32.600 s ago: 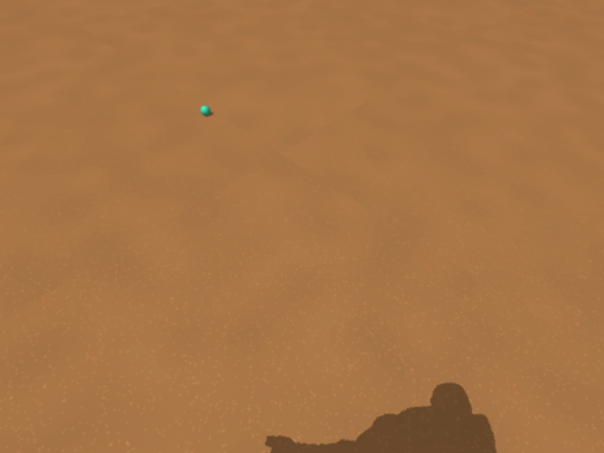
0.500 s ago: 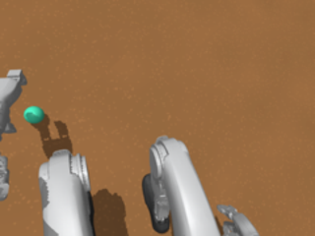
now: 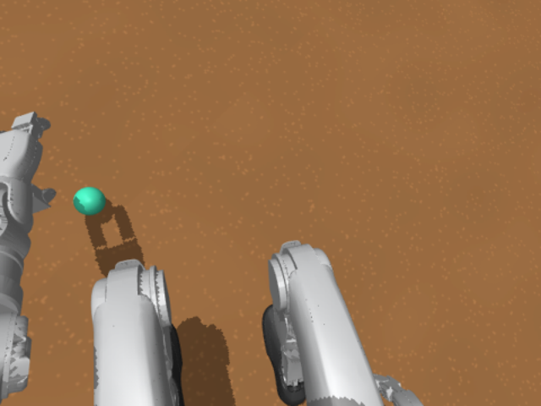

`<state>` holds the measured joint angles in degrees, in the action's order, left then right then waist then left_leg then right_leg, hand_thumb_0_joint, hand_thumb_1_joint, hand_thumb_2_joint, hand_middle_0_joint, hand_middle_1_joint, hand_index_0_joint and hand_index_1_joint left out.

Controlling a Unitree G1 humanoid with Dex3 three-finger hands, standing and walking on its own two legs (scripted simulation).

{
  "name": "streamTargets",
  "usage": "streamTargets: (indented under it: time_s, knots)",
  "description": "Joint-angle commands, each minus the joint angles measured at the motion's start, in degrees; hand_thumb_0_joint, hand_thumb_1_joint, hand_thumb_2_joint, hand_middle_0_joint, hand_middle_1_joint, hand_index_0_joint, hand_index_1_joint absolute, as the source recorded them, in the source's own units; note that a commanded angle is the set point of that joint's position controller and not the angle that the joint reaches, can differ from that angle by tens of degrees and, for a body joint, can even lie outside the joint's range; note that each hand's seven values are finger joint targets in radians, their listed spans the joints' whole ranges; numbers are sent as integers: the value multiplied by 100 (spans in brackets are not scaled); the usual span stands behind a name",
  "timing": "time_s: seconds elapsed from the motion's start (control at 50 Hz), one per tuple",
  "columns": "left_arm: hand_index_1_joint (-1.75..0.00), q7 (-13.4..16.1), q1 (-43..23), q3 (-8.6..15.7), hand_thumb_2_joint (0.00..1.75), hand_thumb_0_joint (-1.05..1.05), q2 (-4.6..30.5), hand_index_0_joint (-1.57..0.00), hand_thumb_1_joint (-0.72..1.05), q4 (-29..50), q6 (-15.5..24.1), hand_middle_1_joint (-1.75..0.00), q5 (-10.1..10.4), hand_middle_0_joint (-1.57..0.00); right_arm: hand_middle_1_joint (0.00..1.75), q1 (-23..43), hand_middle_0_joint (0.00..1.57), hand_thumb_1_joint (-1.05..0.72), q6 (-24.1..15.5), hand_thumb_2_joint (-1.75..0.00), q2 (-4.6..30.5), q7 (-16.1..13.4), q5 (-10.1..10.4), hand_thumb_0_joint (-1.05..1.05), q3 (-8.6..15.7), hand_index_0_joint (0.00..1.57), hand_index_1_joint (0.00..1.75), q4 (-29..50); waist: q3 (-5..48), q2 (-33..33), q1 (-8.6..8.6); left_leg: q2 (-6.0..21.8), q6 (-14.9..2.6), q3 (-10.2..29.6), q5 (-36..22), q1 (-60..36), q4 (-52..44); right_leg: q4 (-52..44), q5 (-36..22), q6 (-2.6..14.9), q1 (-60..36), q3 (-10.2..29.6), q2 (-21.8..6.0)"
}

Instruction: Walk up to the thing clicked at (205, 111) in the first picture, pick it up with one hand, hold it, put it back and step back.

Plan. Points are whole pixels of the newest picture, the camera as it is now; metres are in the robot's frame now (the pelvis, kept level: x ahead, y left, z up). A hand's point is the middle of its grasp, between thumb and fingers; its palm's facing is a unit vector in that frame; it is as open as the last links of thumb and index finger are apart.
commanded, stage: home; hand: left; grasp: from above
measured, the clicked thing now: (89, 201) +0.47 +0.28 -0.34
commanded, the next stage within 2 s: none
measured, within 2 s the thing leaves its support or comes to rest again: neither
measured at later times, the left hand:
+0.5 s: hand out of the picture +0.27 +0.25 +0.08, palm faces -0.02 -0.89 -0.46, open 7.4 cm
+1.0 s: hand out of the picture +0.22 +0.22 +0.28, palm faces +0.22 -0.95 -0.21, open 7.4 cm
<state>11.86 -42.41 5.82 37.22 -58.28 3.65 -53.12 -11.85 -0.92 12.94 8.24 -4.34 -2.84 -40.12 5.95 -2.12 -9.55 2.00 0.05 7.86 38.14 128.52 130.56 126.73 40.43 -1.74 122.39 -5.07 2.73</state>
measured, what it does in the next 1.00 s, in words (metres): rises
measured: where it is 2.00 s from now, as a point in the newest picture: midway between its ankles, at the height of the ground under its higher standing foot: (229, 382)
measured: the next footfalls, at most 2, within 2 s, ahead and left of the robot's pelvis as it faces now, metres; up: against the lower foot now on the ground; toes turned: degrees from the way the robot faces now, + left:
none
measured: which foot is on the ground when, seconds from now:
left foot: down 0.00-1.00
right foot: down 0.00-1.00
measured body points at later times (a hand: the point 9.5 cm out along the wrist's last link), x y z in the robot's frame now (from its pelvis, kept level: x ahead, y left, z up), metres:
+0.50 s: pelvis +0.01 +0.00 +0.18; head +0.15 +0.05 +0.61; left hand +0.27 +0.30 +0.11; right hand +0.25 -0.22 +0.09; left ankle +0.08 +0.13 -0.34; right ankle +0.09 -0.12 -0.34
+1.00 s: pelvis +0.08 +0.01 +0.34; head +0.11 +0.02 +0.78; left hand +0.21 +0.27 +0.30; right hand +0.26 -0.21 +0.26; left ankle +0.08 +0.13 -0.34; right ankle +0.09 -0.12 -0.34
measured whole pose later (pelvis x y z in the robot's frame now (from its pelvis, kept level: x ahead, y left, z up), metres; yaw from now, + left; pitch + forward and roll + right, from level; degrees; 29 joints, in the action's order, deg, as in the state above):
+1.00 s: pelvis +0.08 +0.01 +0.34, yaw +9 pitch +14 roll -3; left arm 3.4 27.4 2.7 12.6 6.2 -25.3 4.1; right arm -18.0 -10.0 12.4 -10.4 1.6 -2.2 -29.7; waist 11.0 -3.3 -3.6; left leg 1.8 0.4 3.7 27.8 46.4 60.6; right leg 56.2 28.7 -0.5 41.1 -3.0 0.9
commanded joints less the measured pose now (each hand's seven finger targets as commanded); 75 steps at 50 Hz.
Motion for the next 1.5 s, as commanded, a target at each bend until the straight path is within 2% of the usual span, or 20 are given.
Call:
streamTargets:
  time_s: [0.0, 0.04, 0.08, 0.12, 0.18, 0.22, 0.3, 0.32, 0.36, 0.38, 0.44, 0.5, 0.52, 0.58, 0.64, 0.78, 0.92, 1.1, 1.24, 1.48]
  knots:
    - [-32, -435, -390, 193, 87, 0, 1031, -20, 76, 1845, -321, -32, 1042, -20, 30, -874, 20, -90, 50, -90, 1470, -202, 265, 0, 666, 20, 30, 411, 3940, -812, 244, -90, -234, -433, -1003, -3356, -2004, -2097, -1434, 382, -2507, -140, 136]
    - [-30, -674, 78, 112, 90, 0, 784, -20, 90, 2429, -409, -30, 1448, -20, 30, -695, 20, -90, 66, -90, 1376, -258, 315, 0, 670, 20, 30, 562, 3861, -671, 342, -72, -240, -433, -852, -3455, -2292, -2336, -1310, 375, -2829, -62, 112]
    - [-30, -809, 333, 108, 90, 0, 616, -20, 90, 3176, -460, -30, 1844, -20, 30, -491, 20, -90, 55, -90, 1313, -332, 388, 0, 715, 20, 30, 759, 4029, -617, 381, -63, -250, -422, -750, -3718, -2561, -2624, -1243, 352, -3138, -11, 90]
    - [-30, -887, 846, 71, 90, 0, 347, -20, 90, 3363, -546, -30, 2173, -20, 30, -306, 20, -90, 16, -90, 1258, -395, 445, 0, 723, 20, 30, 860, 3656, -540, 412, -38, -231, -386, -552, -3895, -2893, -2843, -1086, 350, -3218, 16, 73]
    - [-30, -865, 1076, 191, 90, 0, 310, -20, 90, 4028, -623, -30, 2599, -20, 30, -109, 20, -90, -58, -90, 1254, -530, 517, 0, 732, 20, 30, 982, 3582, -628, 508, -20, -193, -289, -356, -4479, -3388, -3170, -905, 368, -3365, 51, 25]
    - [-30, -862, 1485, 31, 90, 0, -78, -20, 90, 4170, -748, -30, 2835, -20, 30, 41, 20, -90, -138, -90, 1204, -618, 560, 0, 722, 20, 30, 1071, 3369, -686, 460, -11, -168, -290, -255, -4776, -3677, -3402, -839, 366, -3462, 82, 12]
    - [-31, -832, 2064, 69, 91, 0, -291, -20, 90, 4930, -1000, -31, 3414, -20, 30, 281, 20, -90, -310, -90, 1225, -830, 625, 0, 702, 20, 30, 1192, 3400, -948, 564, 4, -83, -65, -245, -5694, -4386, -3703, -902, 358, -3807, 95, -45]
    - [-31, -817, 2382, 61, 91, 0, -406, -20, 90, 4769, -1099, -31, 3526, -20, 30, 304, 20, -90, -334, -90, 1186, -872, 635, 0, 703, 20, 30, 1196, 3267, -823, 530, -7, -87, -145, -400, -5774, -4417, -3883, -973, 350, -3929, 125, -51]
    - [-31, -791, 2603, 32, 91, 0, -534, -20, 90, 5193, -1234, -31, 3897, -20, 30, 378, 20, -90, -399, -90, 1122, -949, 651, 0, 649, 20, 30, 1291, 3224, -762, 499, -38, -102, -134, -311, -5950, -4674, -4189, -919, 327, -4306, 162, -60]
    - [-30, -788, 2956, -20, 91, 0, -701, -20, 90, 5012, -1346, -30, 4057, -20, 30, 425, 20, -90, -429, -90, 1076, -984, 655, 0, 630, 20, 30, 1304, 2930, -602, 449, -47, -119, -181, -288, -5961, -4799, -4402, -871, 321, -4423, 187, -64]
    - [-30, -740, 3238, 80, 90, 0, -717, -20, 90, 5576, -1545, -30, 4556, -20, 30, 533, 20, -90, -533, -90, 1005, -1103, 690, 0, 568, 20, 30, 1484, 2948, -586, 495, -77, -134, -221, -128, -6355, -5207, -4909, -721, 315, -4977, 267, -70]
    - [-30, -696, 3851, 78, 90, 0, -913, -20, 90, 5783, -1792, -30, 4885, -20, 30, 460, 20, -90, -626, -90, 871, -1223, 704, 0, 507, 20, 30, 1519, 2754, -359, 482, -107, -149, -393, -518, -6670, -5504, -5492, -954, 299, -5663, 342, -75]
    - [-30, -694, 3956, 38, 90, 0, -1041, -20, 90, 5827, -1869, -30, 4970, -20, 30, 412, 20, -90, -653, -90, 847, -1260, 702, 0, 473, 20, 30, 1498, 2656, -395, 419, -101, -144, -372, -587, -6818, -5651, -5594, -1043, 299, -5788, 335, -83]
    - [-30, -645, 4426, 193, 90, 0, -1155, -20, 90, 6012, -2068, -30, 5205, -20, 30, 272, 20, -90, -744, -90, 786, -1417, 710, 0, 404, 20, 30, 1502, 2527, -410, 487, -94, -114, -281, -952, -7359, -6104, -5942, -1343, 296, -6298, 291, -95]
    - [-30, -653, 4863, 110, 90, 0, -1458, -20, 90, 6199, -2228, -30, 5433, -20, 30, 185, 20, -90, -840, -90, 710, -1580, 715, 0, 316, 20, 30, 1560, 2185, -420, 474, -86, -90, -256, -1234, -7775, -6541, -6319, -1582, 295, -6670, 257, -92]
    - [-30, -709, 6112, 149, 90, 0, -1740, -20, 90, 6861, -2521, -30, 5721, -20, 30, -179, 20, -90, -1053, -90, 628, -1846, 655, 0, 267, 20, 30, 1739, 1869, -357, 582, -140, -67, -423, -2210, -8778, -7322, -7217, -2417, 262, -7912, 190, -78]
    - [-30, -808, 6990, -29, 90, 0, -1914, -20, 90, 7426, -2689, -30, 5693, -20, 30, -273, 20, -90, -1214, -90, 543, -1950, 585, 0, 281, 20, 30, 1895, 1201, -179, 642, -174, -83, -493, -2523, -9234, -7877, -7887, -2675, 222, -8531, 132, -61]
    - [-30, -1005, 7070, -94, 90, 0, -1926, -20, 90, 7667, -2742, -30, 5641, -20, 30, -201, 20, -90, -1406, -90, 648, -1961, 517, 0, 341, 20, 30, 1987, 630, 130, 625, -201, -116, -582, -2326, -9426, -8087, -8197, -2485, 154, -8625, 121, -109]
    - [-30, -1055, 6984, -31, 90, 0, -1850, -20, 90, 7733, -2674, -30, 5581, -20, 30, -178, 20, -90, -1492, -90, 679, -1926, 459, 0, 384, 20, 30, 1922, 933, -16, 657, -222, -89, -574, -2732, -9638, -8026, -8097, -2865, 147, -8821, 147, -133]
    - [-30, -1035, 6984, -77, 90, 0, -1870, -20, 90, 7627, -2673, -30, 5587, -20, 30, -30, 20, -90, -1532, -90, 678, -1927, 461, 0, 342, 20, 30, 1911, 665, -60, 738, -197, -90, -543, -2166, -9502, -8207, -8192, -2321, 160, -8729, 127, -119]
